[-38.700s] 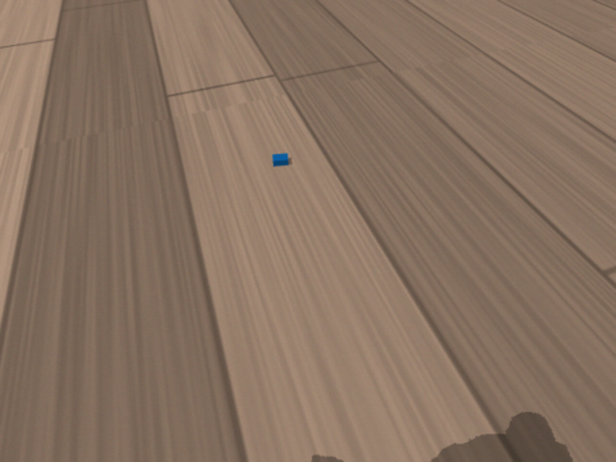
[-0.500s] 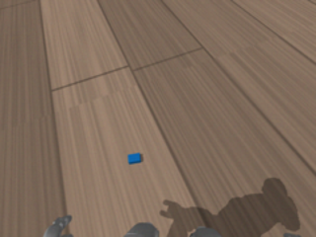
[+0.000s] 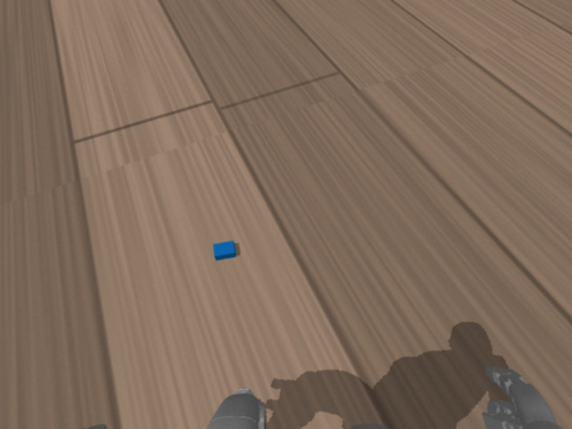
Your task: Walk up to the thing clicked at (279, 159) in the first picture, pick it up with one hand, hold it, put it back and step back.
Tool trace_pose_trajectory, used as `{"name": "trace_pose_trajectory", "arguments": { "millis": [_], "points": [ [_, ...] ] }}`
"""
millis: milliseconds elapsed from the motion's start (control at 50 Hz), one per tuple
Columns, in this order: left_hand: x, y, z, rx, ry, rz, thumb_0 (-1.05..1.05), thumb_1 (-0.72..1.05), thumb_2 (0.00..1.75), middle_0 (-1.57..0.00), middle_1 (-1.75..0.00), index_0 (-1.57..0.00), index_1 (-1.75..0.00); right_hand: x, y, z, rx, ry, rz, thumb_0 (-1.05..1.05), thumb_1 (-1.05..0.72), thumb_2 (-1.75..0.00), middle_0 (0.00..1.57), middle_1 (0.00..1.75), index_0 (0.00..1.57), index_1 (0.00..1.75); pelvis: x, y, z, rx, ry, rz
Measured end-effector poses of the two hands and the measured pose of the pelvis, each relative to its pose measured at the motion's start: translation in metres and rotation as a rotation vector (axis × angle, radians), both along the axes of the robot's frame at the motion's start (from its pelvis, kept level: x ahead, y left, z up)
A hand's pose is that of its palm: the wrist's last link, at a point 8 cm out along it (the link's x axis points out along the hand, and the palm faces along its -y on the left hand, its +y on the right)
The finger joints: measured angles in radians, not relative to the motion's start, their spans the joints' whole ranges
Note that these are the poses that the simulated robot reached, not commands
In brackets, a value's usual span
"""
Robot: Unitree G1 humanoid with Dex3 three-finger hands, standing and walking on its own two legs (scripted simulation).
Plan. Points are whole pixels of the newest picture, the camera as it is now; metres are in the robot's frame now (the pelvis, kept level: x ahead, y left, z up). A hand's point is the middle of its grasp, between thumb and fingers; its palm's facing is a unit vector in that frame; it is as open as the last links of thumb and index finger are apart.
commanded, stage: step back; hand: left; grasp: from above
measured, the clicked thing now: (224, 250) +0.76 +0.29 -0.73
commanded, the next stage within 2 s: stand in 1.82 s
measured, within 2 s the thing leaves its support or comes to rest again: neither
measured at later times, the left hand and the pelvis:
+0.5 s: hand out of the picture -0.06 +0.28 -0.13, palm faces +0.09 -0.92 -0.38, open 7.4 cm; pelvis -0.17 -0.01 +0.01, yaw +5 degrees
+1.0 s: hand out of the picture -0.27 +0.27 -0.13, palm faces +0.13 -0.90 -0.42, open 7.4 cm; pelvis -0.31 -0.02 +0.01, yaw +7 degrees
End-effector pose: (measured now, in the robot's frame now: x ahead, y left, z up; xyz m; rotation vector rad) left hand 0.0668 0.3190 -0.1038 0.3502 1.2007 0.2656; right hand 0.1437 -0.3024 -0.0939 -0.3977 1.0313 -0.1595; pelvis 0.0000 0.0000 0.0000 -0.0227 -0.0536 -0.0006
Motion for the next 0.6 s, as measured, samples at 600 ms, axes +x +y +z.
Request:
{"name": "trace_pose_trajectory", "arguments": {
  "millis": [600],
  "points": [
    [-0.189,-0.015,0.007,-0.015,-0.052,0.015,0.01,0.9,0.9,-0.2,-0.3,-0.2,-0.3,-0.226,-0.012,0.009,-0.026,0.097,0.019,0.0,-0.9,-0.9,0.21,0.3,0.2,0.3,-0.206,-0.015,0.012,0.0,0.021,0.055]
  ]
}}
